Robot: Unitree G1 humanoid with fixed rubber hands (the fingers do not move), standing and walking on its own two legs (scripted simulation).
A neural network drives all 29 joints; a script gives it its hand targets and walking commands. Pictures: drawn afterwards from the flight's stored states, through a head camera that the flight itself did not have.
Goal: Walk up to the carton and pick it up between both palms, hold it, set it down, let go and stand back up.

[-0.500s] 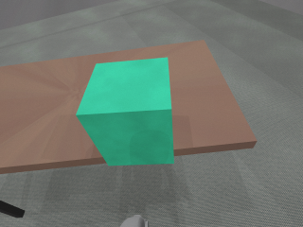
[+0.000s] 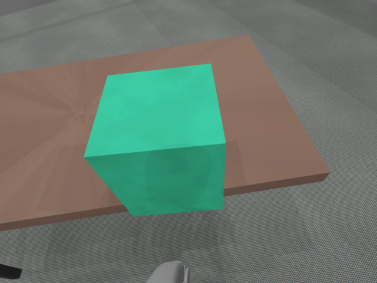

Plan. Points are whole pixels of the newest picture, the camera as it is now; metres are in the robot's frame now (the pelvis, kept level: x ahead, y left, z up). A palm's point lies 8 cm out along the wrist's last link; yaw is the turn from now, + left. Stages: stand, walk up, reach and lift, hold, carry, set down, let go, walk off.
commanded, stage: walk up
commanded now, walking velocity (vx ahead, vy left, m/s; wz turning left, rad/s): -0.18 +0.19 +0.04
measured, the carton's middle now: (168, 146) +0.38 +0.07 +0.08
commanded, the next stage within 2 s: none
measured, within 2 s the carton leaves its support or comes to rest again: neither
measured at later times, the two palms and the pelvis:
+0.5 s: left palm out of the picture -0.04 +0.34 -0.15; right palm out of the picture +0.03 -0.10 -0.10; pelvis -0.02 +0.11 +0.01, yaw +2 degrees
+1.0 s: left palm out of the picture +0.05 +0.27 -0.12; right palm out of the picture -0.07 -0.17 -0.14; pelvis -0.01 +0.05 +0.01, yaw +3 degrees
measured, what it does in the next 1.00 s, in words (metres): steps on the spot: left foot, then right foot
